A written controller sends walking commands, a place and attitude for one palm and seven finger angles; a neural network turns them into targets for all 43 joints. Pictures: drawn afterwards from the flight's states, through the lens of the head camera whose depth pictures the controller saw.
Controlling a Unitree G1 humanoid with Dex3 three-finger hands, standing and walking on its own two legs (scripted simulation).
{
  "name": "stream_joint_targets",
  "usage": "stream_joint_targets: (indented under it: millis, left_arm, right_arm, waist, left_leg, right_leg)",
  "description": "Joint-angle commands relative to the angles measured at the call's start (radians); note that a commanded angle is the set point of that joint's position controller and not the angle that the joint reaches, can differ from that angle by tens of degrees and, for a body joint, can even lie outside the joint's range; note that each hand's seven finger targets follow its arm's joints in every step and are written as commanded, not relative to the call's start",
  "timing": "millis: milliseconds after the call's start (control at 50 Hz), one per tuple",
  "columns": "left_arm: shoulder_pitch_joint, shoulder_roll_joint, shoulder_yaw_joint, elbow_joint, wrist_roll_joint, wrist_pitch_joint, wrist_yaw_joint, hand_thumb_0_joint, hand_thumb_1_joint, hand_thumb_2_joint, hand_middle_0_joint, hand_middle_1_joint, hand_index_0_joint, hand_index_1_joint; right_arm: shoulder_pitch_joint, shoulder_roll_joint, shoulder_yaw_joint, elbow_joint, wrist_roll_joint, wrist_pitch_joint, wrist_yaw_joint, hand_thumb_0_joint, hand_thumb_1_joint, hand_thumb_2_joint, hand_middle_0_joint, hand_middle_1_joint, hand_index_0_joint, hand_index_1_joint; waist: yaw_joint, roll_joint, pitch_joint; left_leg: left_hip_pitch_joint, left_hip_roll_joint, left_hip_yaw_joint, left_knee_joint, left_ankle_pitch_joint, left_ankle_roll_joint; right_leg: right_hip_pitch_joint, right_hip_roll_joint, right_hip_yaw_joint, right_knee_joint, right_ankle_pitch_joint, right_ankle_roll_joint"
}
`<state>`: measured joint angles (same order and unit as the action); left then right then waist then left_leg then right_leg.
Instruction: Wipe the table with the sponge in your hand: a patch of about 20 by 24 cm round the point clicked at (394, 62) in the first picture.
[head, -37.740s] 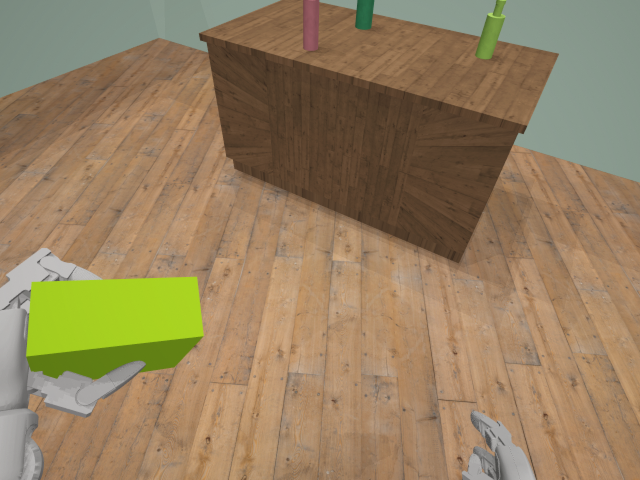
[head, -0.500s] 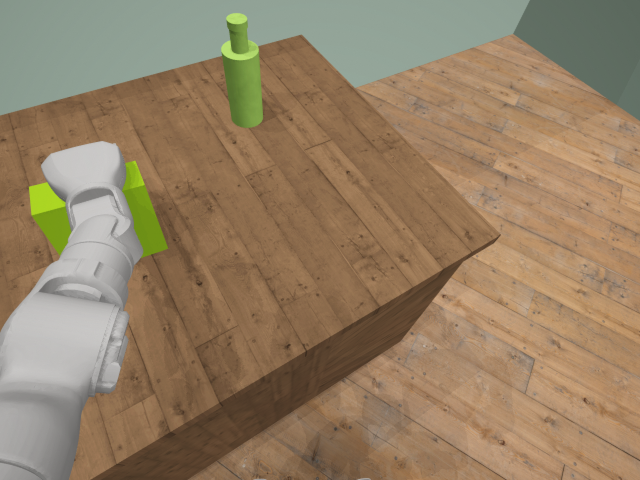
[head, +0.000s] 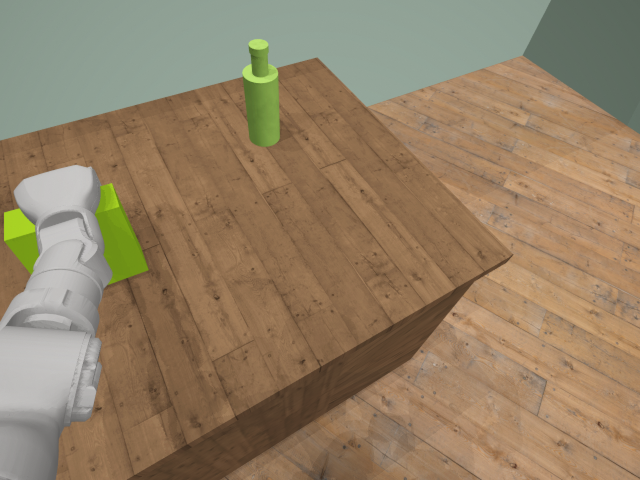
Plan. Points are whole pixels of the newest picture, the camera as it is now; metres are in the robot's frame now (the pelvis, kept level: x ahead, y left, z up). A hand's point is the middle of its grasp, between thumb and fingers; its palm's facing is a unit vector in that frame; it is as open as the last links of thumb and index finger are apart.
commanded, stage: slide back across to the first lane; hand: left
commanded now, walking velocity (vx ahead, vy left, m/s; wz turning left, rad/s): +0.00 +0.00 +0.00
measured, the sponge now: (89, 254) +0.42 +0.33 -0.02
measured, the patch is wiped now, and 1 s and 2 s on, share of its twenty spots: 1.00 1.00 1.00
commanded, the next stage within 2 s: wipe back along the first lane in 0.16 s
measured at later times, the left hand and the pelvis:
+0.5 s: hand (65, 248) +0.40 +0.33 +0.02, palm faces -0.11 -0.03 -0.99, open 10.1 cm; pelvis +0.01 -0.01 +0.00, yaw +1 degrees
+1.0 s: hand (77, 275) +0.37 +0.30 +0.02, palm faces -0.09 -0.02 -1.00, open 10.1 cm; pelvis +0.00 -0.01 +0.01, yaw +2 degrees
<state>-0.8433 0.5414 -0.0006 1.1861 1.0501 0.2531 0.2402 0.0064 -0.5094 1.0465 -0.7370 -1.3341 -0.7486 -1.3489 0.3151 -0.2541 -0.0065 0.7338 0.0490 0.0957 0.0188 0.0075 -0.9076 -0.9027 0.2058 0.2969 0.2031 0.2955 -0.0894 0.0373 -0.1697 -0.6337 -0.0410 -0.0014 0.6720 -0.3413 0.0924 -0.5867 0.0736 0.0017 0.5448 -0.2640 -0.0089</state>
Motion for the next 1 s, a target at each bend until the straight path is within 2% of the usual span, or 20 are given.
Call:
stream_joint_targets:
  millis: [0, 80, 120, 160, 180, 220, 240, 280, 300, 400, 440, 520, 560, 580, 680, 700, 740, 780, 900, 980]
  left_arm:
    - [-0.252, 0.221, 0.001, -0.155, 0.025, -0.036, -0.008, 0.0, 0.1, 1.3, -1.2, -1.6, -1.2, -1.6]
    - [-0.26, 0.207, -0.01, -0.187, 0.029, -0.068, -0.007, 0.0, 0.1, 1.3, -1.2, -1.6, -1.2, -1.6]
    - [-0.252, 0.211, -0.005, -0.197, 0.033, -0.072, -0.001, 0.0, 0.1, 1.3, -1.2, -1.6, -1.2, -1.6]
    - [-0.249, 0.25, 0.029, -0.215, 0.033, -0.081, 0.007, 0.0, 0.1, 1.3, -1.2, -1.6, -1.2, -1.6]
    - [-0.225, 0.247, 0.03, -0.203, 0.029, -0.077, 0.01, 0.0, 0.1, 1.3, -1.2, -1.6, -1.2, -1.6]
    - [-0.183, 0.289, 0.072, -0.196, 0.026, -0.076, 0.018, 0.0, 0.1, 1.3, -1.2, -1.6, -1.2, -1.6]
    - [-0.192, 0.298, 0.084, -0.223, 0.018, -0.084, 0.017, 0.0, 0.1, 1.3, -1.2, -1.6, -1.2, -1.6]
    - [-0.121, 0.219, 0.034, -0.22, 0.014, -0.074, 0.019, 0.0, 0.1, 1.3, -1.2, -1.6, -1.2, -1.6]
    - [-0.122, 0.191, 0.012, -0.222, 0.013, -0.071, 0.017, 0.0, 0.1, 1.3, -1.2, -1.6, -1.2, -1.6]
    - [-0.029, 0.182, 0.022, -0.225, -0.012, -0.053, 0.009, 0.0, 0.1, 1.3, -1.2, -1.6, -1.2, -1.6]
    - [-0.033, 0.146, 0.001, -0.238, -0.023, -0.053, 0.003, 0.0, 0.1, 1.3, -1.2, -1.6, -1.2, -1.6]
    - [-0.002, 0.133, -0.02, -0.221, -0.017, -0.044, -0.001, 0.0, 0.1, 1.3, -1.2, -1.6, -1.2, -1.6]
    - [0.007, 0.109, -0.031, -0.258, -0.021, -0.052, -0.002, 0.0, 0.1, 1.3, -1.2, -1.6, -1.2, -1.6]
    - [0.01, 0.073, -0.06, -0.273, -0.023, -0.052, -0.001, 0.0, 0.1, 1.3, -1.2, -1.6, -1.2, -1.6]
    - [0.047, 0.03, -0.068, -0.287, -0.04, -0.046, 0.013, 0.0, 0.1, 1.3, -1.2, -1.6, -1.2, -1.6]
    - [0.058, 0.043, -0.055, -0.293, -0.039, -0.042, 0.018, 0.0, 0.1, 1.3, -1.2, -1.6, -1.2, -1.6]
    - [0.068, 0.002, -0.075, -0.312, -0.05, -0.037, 0.018, 0.0, 0.1, 1.3, -1.2, -1.6, -1.2, -1.6]
    - [0.116, -0.001, -0.077, -0.304, -0.051, -0.02, 0.026, 0.0, 0.1, 1.3, -1.2, -1.6, -1.2, -1.6]
    - [0.113, 0.019, -0.068, -0.317, -0.045, 0.016, 0.025, 0.0, 0.1, 1.3, -1.2, -1.6, -1.2, -1.6]
    - [0.193, -0.046, -0.107, -0.366, -0.048, 0.027, 0.015, 0.0, 0.1, 1.3, -1.2, -1.6, -1.2, -1.6]
  right_arm:
    - [0.049, -0.18, -0.064, -0.08, 0.001, -0.014, -0.018, 0.0, -0.9, -0.9, 0.2, 0.3, 0.2, 0.3]
    - [0.043, -0.181, -0.067, -0.074, 0.0, -0.008, -0.021, 0.0, -0.9, -0.9, 0.2, 0.3, 0.2, 0.3]
    - [0.034, -0.18, -0.067, -0.075, 0.0, -0.003, -0.019, 0.0, -0.9, -0.9, 0.2, 0.3, 0.2, 0.3]
    - [0.037, -0.184, -0.069, -0.071, -0.005, 0.001, -0.022, 0.0, -0.9, -0.9, 0.2, 0.3, 0.2, 0.3]
    - [0.034, -0.182, -0.067, -0.073, -0.006, 0.005, -0.021, 0.0, -0.9, -0.9, 0.2, 0.3, 0.2, 0.3]
    - [0.024, -0.185, -0.067, -0.074, -0.008, 0.012, -0.021, 0.0, -0.9, -0.9, 0.2, 0.3, 0.2, 0.3]
    - [0.015, -0.184, -0.064, -0.08, -0.006, 0.013, -0.022, 0.0, -0.9, -0.9, 0.2, 0.3, 0.2, 0.3]
    - [0.013, -0.176, -0.069, -0.083, -0.006, 0.015, -0.016, 0.0, -0.9, -0.9, 0.2, 0.3, 0.2, 0.3]
    - [0.007, -0.177, -0.07, -0.082, -0.003, 0.017, -0.014, 0.0, -0.9, -0.9, 0.2, 0.3, 0.2, 0.3]
    - [-0.022, -0.177, -0.066, -0.095, 0.004, 0.029, -0.014, 0.0, -0.9, -0.9, 0.2, 0.3, 0.2, 0.3]
    - [-0.044, -0.172, -0.06, -0.102, 0.01, 0.029, -0.018, 0.0, -0.9, -0.9, 0.2, 0.3, 0.2, 0.3]
    - [-0.052, -0.173, -0.053, -0.107, 0.013, 0.035, -0.023, 0.0, -0.9, -0.9, 0.2, 0.3, 0.2, 0.3]
    - [-0.062, -0.169, -0.057, -0.111, 0.016, 0.03, -0.024, 0.0, -0.9, -0.9, 0.2, 0.3, 0.2, 0.3]
    - [-0.066, -0.165, -0.055, -0.115, 0.015, 0.029, -0.024, 0.0, -0.9, -0.9, 0.2, 0.3, 0.2, 0.3]
    - [-0.08, -0.161, -0.056, -0.12, 0.016, 0.025, -0.027, 0.0, -0.9, -0.9, 0.2, 0.3, 0.2, 0.3]
    - [-0.085, -0.162, -0.057, -0.119, 0.016, 0.026, -0.027, 0.0, -0.9, -0.9, 0.2, 0.3, 0.2, 0.3]
    - [-0.106, -0.155, -0.054, -0.127, 0.02, 0.024, -0.029, 0.0, -0.9, -0.9, 0.2, 0.3, 0.2, 0.3]
    - [-0.108, -0.156, -0.053, -0.129, 0.021, 0.026, -0.026, 0.0, -0.9, -0.9, 0.2, 0.3, 0.2, 0.3]
    - [-0.137, -0.156, -0.043, -0.133, 0.025, 0.031, -0.033, 0.0, -0.9, -0.9, 0.2, 0.3, 0.2, 0.3]
    - [-0.158, -0.146, -0.043, -0.153, 0.025, 0.031, -0.03, 0.0, -0.9, -0.9, 0.2, 0.3, 0.2, 0.3]
  waist:
    - [0.021, 0.054, -0.305]
    - [0.012, 0.081, -0.259]
    - [0.019, 0.09, -0.258]
    - [0.028, 0.093, -0.3]
    - [0.032, 0.083, -0.303]
    - [0.046, 0.042, -0.329]
    - [0.054, 0.061, -0.352]
    - [0.054, 0.058, -0.353]
    - [0.043, 0.04, -0.335]
    - [0.058, -0.009, -0.306]
    - [0.052, -0.004, -0.267]
    - [0.049, -0.021, -0.2]
    - [0.058, 0.012, -0.209]
    - [0.053, 0.013, -0.214]
    - [0.057, -0.025, -0.201]
    - [0.063, -0.029, -0.214]
    - [0.065, -0.032, -0.218]
    - [0.073, -0.034, -0.2]
    - [0.072, -0.057, -0.161]
    - [0.09, -0.024, -0.178]
  left_leg:
    - [0.334, 0.062, -0.099, -0.056, 0.503, -0.068]
    - [0.366, 0.069, -0.119, -0.056, 0.548, -0.08]
    - [0.37, 0.068, -0.12, -0.057, 0.547, -0.084]
    - [0.388, 0.067, -0.117, -0.045, 0.613, -0.087]
    - [0.375, 0.063, -0.108, -0.043, 0.611, -0.087]
    - [0.338, 0.053, -0.088, -0.041, 0.606, -0.079]
    - [0.338, 0.055, -0.091, -0.041, 0.658, -0.084]
    - [0.361, 0.057, -0.092, -0.033, 0.688, -0.083]
    - [0.361, 0.06, -0.091, -0.033, 0.665, -0.08]
    - [0.304, 0.043, -0.067, -0.051, 0.578, -0.06]
    - [0.292, 0.044, -0.072, -0.066, 0.549, -0.059]
    - [0.263, 0.037, -0.072, -0.089, 0.423, -0.053]
    - [0.298, 0.04, -0.08, -0.091, 0.443, -0.055]
    - [0.311, 0.044, -0.086, -0.094, 0.444, -0.062]
    - [0.308, 0.048, -0.09, -0.102, 0.393, -0.062]
    - [0.304, 0.044, -0.085, -0.101, 0.389, -0.061]
    - [0.304, 0.045, -0.084, -0.104, 0.402, -0.062]
    - [0.298, 0.042, -0.085, -0.109, 0.375, -0.062]
    - [0.272, 0.032, -0.079, -0.126, 0.318, -0.056]
    - [0.313, 0.035, -0.086, -0.125, 0.376, -0.065]
  right_leg:
    - [0.111, -0.003, -0.016, -0.027, 0.263, -0.057]
    - [0.057, -0.002, -0.024, -0.027, 0.238, -0.06]
    - [0.05, -0.001, -0.025, -0.026, 0.227, -0.063]
    - [0.073, -0.001, -0.023, -0.015, 0.27, -0.065]
    - [0.092, -0.001, -0.022, -0.016, 0.284, -0.064]
    - [0.155, -0.007, -0.012, -0.014, 0.345, -0.062]
    - [0.175, -0.012, -0.01, -0.007, 0.383, -0.065]
    - [0.167, -0.01, -0.016, -0.006, 0.389, -0.058]
    - [0.156, -0.01, -0.014, -0.013, 0.38, -0.055]
    - [0.228, -0.018, -0.003, -0.027, 0.419, -0.055]
    - [0.217, -0.021, -0.005, -0.033, 0.392, -0.058]
    - [0.196, -0.018, -0.01, -0.047, 0.302, -0.061]
    - [0.183, -0.019, -0.011, -0.048, 0.285, -0.064]
    - [0.171, -0.017, -0.018, -0.046, 0.265, -0.064]
    - [0.155, -0.013, -0.023, -0.05, 0.217, -0.065]
    - [0.167, -0.015, -0.018, -0.05, 0.226, -0.066]
    - [0.177, -0.018, -0.017, -0.048, 0.243, -0.067]
    - [0.177, -0.016, -0.021, -0.05, 0.216, -0.067]
    - [0.201, -0.021, -0.016, -0.064, 0.204, -0.067]
    - [0.202, -0.018, -0.023, -0.056, 0.213, -0.073]
